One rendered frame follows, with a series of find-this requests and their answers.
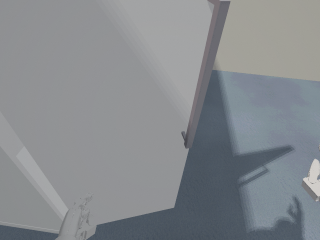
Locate fridge door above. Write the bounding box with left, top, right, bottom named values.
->
left=0, top=0, right=214, bottom=226

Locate robot right hand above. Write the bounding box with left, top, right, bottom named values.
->
left=301, top=144, right=320, bottom=202

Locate robot left hand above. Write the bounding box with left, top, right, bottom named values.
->
left=58, top=192, right=97, bottom=240

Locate handle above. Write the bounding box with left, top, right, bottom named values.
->
left=181, top=0, right=231, bottom=149

